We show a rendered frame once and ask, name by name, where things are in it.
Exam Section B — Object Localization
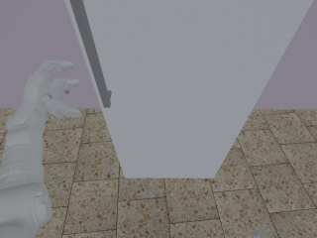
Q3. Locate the robot left forearm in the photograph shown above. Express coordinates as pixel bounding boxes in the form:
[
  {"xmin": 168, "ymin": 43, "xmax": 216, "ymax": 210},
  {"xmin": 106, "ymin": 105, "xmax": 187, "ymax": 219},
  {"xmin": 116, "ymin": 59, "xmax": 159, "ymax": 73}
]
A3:
[{"xmin": 0, "ymin": 102, "xmax": 48, "ymax": 189}]

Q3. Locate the left robot hand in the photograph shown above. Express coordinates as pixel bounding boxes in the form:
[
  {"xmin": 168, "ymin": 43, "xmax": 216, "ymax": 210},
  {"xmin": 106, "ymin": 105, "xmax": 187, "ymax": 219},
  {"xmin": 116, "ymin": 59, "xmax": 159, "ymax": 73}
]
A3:
[{"xmin": 22, "ymin": 59, "xmax": 82, "ymax": 119}]

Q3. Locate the left robot upper arm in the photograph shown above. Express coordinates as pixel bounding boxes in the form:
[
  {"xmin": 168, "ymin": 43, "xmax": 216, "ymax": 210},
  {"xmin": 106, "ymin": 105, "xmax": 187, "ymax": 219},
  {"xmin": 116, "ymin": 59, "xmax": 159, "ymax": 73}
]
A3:
[{"xmin": 0, "ymin": 181, "xmax": 53, "ymax": 238}]

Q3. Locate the fridge door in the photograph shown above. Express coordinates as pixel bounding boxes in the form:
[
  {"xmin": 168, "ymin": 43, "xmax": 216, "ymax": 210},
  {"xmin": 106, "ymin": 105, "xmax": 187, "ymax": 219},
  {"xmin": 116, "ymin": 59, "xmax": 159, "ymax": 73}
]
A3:
[{"xmin": 64, "ymin": 0, "xmax": 314, "ymax": 179}]

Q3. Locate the handle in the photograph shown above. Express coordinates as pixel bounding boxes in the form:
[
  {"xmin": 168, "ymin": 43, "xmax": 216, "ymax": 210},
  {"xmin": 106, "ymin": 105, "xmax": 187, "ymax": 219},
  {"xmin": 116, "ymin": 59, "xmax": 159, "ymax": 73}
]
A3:
[{"xmin": 69, "ymin": 0, "xmax": 112, "ymax": 108}]

